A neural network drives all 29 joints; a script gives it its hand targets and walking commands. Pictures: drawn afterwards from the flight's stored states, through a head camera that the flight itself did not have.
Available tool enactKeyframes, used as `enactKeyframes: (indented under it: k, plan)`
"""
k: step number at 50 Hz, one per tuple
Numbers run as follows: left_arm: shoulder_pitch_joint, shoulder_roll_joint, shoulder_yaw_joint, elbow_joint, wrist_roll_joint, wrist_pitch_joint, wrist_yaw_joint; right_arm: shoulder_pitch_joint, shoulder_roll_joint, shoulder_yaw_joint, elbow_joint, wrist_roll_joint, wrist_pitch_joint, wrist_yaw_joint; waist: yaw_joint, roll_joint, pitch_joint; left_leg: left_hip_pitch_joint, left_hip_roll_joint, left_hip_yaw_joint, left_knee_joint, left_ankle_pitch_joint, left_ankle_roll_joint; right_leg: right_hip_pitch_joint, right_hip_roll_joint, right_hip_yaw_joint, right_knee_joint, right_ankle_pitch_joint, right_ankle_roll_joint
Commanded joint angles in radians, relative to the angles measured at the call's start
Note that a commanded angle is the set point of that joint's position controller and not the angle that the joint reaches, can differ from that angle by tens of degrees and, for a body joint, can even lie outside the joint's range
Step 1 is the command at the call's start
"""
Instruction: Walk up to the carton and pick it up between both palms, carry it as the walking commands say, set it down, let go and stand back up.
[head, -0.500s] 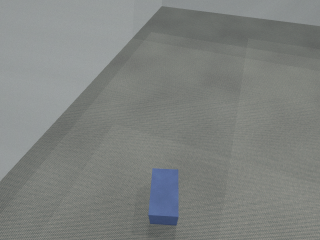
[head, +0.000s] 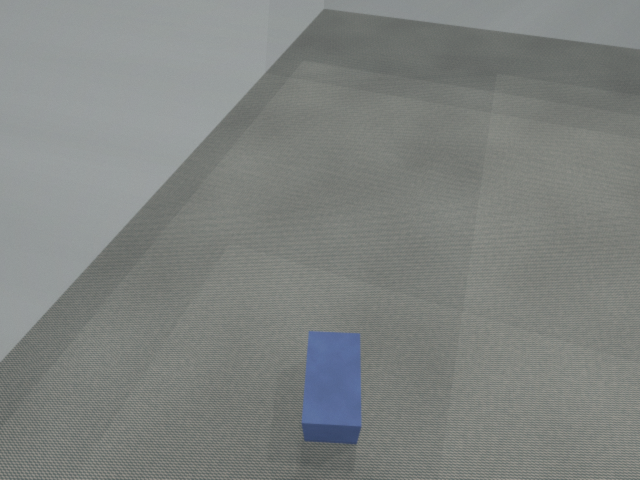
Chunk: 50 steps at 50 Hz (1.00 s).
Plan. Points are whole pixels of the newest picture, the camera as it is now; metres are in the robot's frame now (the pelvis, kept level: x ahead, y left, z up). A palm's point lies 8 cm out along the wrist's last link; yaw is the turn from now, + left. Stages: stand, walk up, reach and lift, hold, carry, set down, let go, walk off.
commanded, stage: stand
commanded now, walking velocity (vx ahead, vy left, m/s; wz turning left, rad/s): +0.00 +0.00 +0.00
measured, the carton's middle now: (332, 387) +0.45 +0.00 -0.68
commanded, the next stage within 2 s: reach and lift in 0.36 s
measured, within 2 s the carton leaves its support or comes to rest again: neither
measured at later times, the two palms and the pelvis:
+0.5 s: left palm out of the picture +0.07 +0.23 -0.15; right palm out of the picture +0.08 -0.24 -0.15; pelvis -0.03 +0.00 -0.02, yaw +0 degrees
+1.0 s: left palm (192, 454) +0.18 +0.21 -0.17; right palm (491, 459) +0.17 -0.22 -0.16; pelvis -0.04 +0.00 -0.06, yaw +0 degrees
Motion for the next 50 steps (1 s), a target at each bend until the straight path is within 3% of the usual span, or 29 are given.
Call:
enactKeyframes:
  k: [1,3,6,10,11,14,16,17,18,19,20,22,23,24,25,26,28,29,30,33,34,38,39,40,41,43,45,49,50]
  plan:
    - [0.077,0.080,0.015,-0.015,-0.004,-0.010,0.002,0.084,-0.085,-0.014,-0.014,0.000,-0.011,-0.004,0.005,0.016,0.018,-0.023,0.081,-0.071,-0.087,0.073,0.024,-0.025,-0.062,0.045,-0.059,0.061,-0.012]
    - [0.076,0.081,0.016,-0.017,-0.005,-0.011,0.006,0.075,-0.098,-0.018,-0.018,0.001,-0.012,-0.005,0.000,0.059,0.016,-0.008,0.084,-0.072,-0.080,0.102,0.027,-0.036,-0.064,0.057,-0.054,0.101,-0.017]
    - [0.103,0.094,0.020,-0.015,-0.003,-0.016,0.005,0.062,-0.096,-0.017,-0.035,0.004,-0.011,-0.004,0.014,-0.028,0.012,0.008,0.089,-0.066,-0.060,0.114,0.024,-0.049,-0.067,0.047,-0.059,0.113,-0.012]
    - [0.120,0.065,0.014,-0.021,-0.001,-0.012,-0.001,0.091,-0.094,-0.019,-0.037,-0.002,-0.007,-0.006,-0.001,0.072,0.045,-0.028,0.082,-0.068,-0.082,0.050,0.029,-0.050,-0.069,0.058,-0.063,0.072,-0.007]
    - [0.102,0.087,0.015,-0.018,0.002,-0.009,0.003,0.064,-0.088,-0.014,-0.046,-0.005,-0.003,-0.002,-0.003,0.010,0.094,-0.039,0.079,-0.065,-0.081,0.049,0.021,-0.098,-0.059,0.055,-0.071,0.021,-0.008]
    - [0.089,0.102,0.019,-0.032,0.004,-0.008,0.001,0.063,-0.100,-0.010,-0.047,0.000,-0.002,0.003,0.004,-0.041,0.066,-0.049,0.067,-0.075,-0.083,-0.001,0.024,-0.080,-0.062,0.053,-0.076,0.003,-0.005]
    - [0.096,0.105,0.023,-0.038,-0.002,-0.009,0.002,0.066,-0.083,-0.013,-0.037,0.003,-0.001,0.002,0.006,-0.009,0.058,-0.035,0.062,-0.060,-0.065,0.001,0.017,-0.092,-0.075,0.079,-0.100,-0.028,-0.010]
    - [0.097,0.111,0.023,-0.031,0.003,-0.010,0.006,0.089,-0.087,-0.014,-0.032,-0.002,0.002,-0.001,0.001,-0.071,0.059,-0.016,0.069,-0.064,-0.053,0.012,0.020,-0.106,-0.082,0.076,-0.095,-0.035,-0.011]
    - [0.093,0.099,0.014,-0.033,0.004,-0.007,0.003,0.073,-0.113,-0.017,-0.041,-0.003,-0.003,0.002,-0.003,-0.005,0.029,-0.027,0.066,-0.058,-0.064,0.029,0.025,-0.089,-0.069,0.056,-0.074,-0.002,-0.011]
    - [-0.258,0.167,-0.023,-0.384,-0.103,0.057,-0.007,-0.278,-0.201,-0.014,-0.392,0.101,0.040,0.005,0.018,-0.055,-0.128,-0.282,-0.058,-0.020,0.142,-0.311,0.057,-0.311,0.019,0.081,0.094,-0.394,-0.053]
    - [-0.609,0.211,-0.035,-0.637,-0.054,0.117,-0.005,-0.629,-0.207,-0.034,-0.605,0.086,0.117,0.009,-0.034,-0.007,-0.163,-0.271,-0.025,-0.017,0.162,-0.431,0.051,-0.300,0.024,0.041,0.153,-0.416,-0.040]
    - [-0.561,0.187,-0.082,-0.602,-0.088,0.269,0.011,-0.535,-0.200,0.021,-0.616,0.098,0.256,-0.001,-0.021,-0.022,-0.136,-0.331,-0.014,-0.023,0.158,-0.365,0.081,-0.254,0.020,0.027,0.194,-0.311,-0.032]
    - [-0.531,0.202,-0.079,-0.612,-0.096,0.333,0.011,-0.512,-0.211,-0.009,-0.619,0.077,0.318,-0.009,-0.010,0.026,-0.117,-0.304,-0.030,-0.022,0.192,-0.238,0.053,-0.357,-0.006,0.041,0.199,-0.233,-0.047]
    - [-0.461,0.186,-0.055,-0.608,-0.085,0.418,0.024,-0.469,-0.220,-0.023,-0.641,0.071,0.406,-0.019,0.015,-0.021,-0.095,-0.288,-0.043,-0.027,0.194,-0.153,0.055,-0.353,0.004,0.042,0.176,-0.160,-0.053]
    - [-0.390,0.185,-0.046,-0.568,-0.080,0.505,0.025,-0.362,-0.189,-0.012,-0.591,0.080,0.495,-0.018,0.005,0.024,-0.118,-0.268,-0.049,-0.018,0.218,-0.132,0.053,-0.341,-0.001,0.025,0.171,-0.107,-0.051]
    - [-0.216,0.117,-0.028,-0.402,-0.078,0.590,0.016,-0.285,-0.163,0.004,-0.528,0.096,0.600,-0.019,0.022,0.018,-0.108,-0.249,-0.030,-0.045,0.219,-0.124,0.073,-0.381,0.002,0.023,0.169,-0.122,-0.057]
    - [-0.135,0.098,-0.028,-0.415,-0.074,0.717,-0.001,-0.160,-0.113,0.043,-0.480,0.086,0.716,0.007,0.032,0.036,-0.121,-0.255,-0.033,-0.056,0.216,-0.165,0.079,-0.391,0.011,0.034,0.158,-0.176,-0.086]
    - [-0.060,0.077,-0.030,-0.417,-0.067,0.740,-0.005,-0.137,-0.101,0.041,-0.513,0.065,0.745,0.022,0.044,-0.041,-0.110,-0.287,-0.030,-0.077,0.199,-0.105,0.096,-0.346,0.050,0.018,0.173,-0.112,-0.095]
    - [-0.052,0.084,-0.025,-0.495,-0.045,0.731,-0.007,-0.107,-0.069,0.032,-0.567,0.056,0.736,0.029,0.044,-0.005,-0.120,-0.261,-0.057,-0.090,0.185,-0.040,0.095,-0.346,0.053,0.060,0.164,-0.036,-0.080]
    - [-0.125,0.082,0.025,-0.624,-0.008,0.638,-0.030,-0.128,-0.065,-0.067,-0.657,-0.011,0.644,0.028,0.007,-0.072,-0.147,-0.283,-0.075,-0.084,0.186,0.141,0.092,-0.312,0.075,0.080,0.168,0.191,-0.041]
    - [-0.162,0.096,0.036,-0.646,0.033,0.606,-0.036,-0.202,-0.057,-0.070,-0.707,-0.027,0.614,0.028,0.025,-0.053,-0.177,-0.283,-0.065,-0.093,0.209,0.170,0.091,-0.341,0.070,0.066,0.184,0.211,-0.033]
    - [-0.327,0.119,0.086,-0.834,0.049,0.461,-0.054,-0.355,-0.092,-0.132,-0.854,-0.062,0.467,0.047,-0.006,-0.008,-0.402,-0.238,-0.040,-0.093,0.377,0.318,0.053,-0.500,0.081,0.047,0.315,0.220,-0.031]
    - [-0.414,0.120,0.081,-0.918,0.041,0.418,-0.051,-0.372,-0.075,-0.118,-0.835,-0.036,0.429,0.053,0.000,0.081,-0.450,-0.248,-0.041,-0.092,0.424,0.350,0.036,-0.530,0.070,0.051,0.343,0.224,-0.039]
    - [-0.412,0.129,0.100,-0.872,0.058,0.397,-0.055,-0.419,-0.096,-0.136,-0.887,-0.036,0.393,0.044,-0.026,0.054,-0.478,-0.262,-0.040,-0.095,0.454,0.359,0.028,-0.580,0.065,0.042,0.357,0.226,-0.028]
    - [-0.430,0.094,0.058,-0.882,0.035,0.380,-0.051,-0.394,-0.086,-0.137,-0.818,-0.039,0.377,0.041,-0.032,0.144,-0.521,-0.249,-0.045,-0.087,0.470,0.393,0.012,-0.584,0.074,0.034,0.398,0.238,-0.037]
    - [-0.368,0.082,0.051,-0.852,0.003,0.395,-0.051,-0.372,-0.151,-0.149,-0.849,-0.031,0.384,0.044,-0.052,0.082,-0.616,-0.271,-0.035,-0.087,0.499,0.361,-0.006,-0.568,0.082,-0.005,0.443,0.218,-0.036]
    - [-0.258,0.030,0.009,-0.786,-0.010,0.422,-0.046,-0.258,-0.129,-0.137,-0.756,-0.016,0.402,0.047,-0.053,0.067,-0.614,-0.233,-0.042,-0.079,0.498,0.316,0.002,-0.581,0.089,-0.024,0.458,0.179,-0.036]
    - [-0.270,0.056,0.082,-0.703,0.023,0.448,-0.049,-0.301,-0.010,-0.041,-0.741,0.016,0.436,0.039,-0.003,-0.031,-0.420,-0.447,-0.076,-0.047,0.478,0.128,0.024,-0.606,0.084,0.005,0.442,0.098,-0.002]
    - [-0.324,0.059,0.102,-0.711,0.022,0.451,-0.050,-0.341,-0.026,-0.056,-0.769,0.023,0.441,0.033,-0.005,-0.006,-0.397,-0.476,-0.074,-0.048,0.473,0.085,0.019,-0.604,0.075,0.014,0.432,0.044,-0.002]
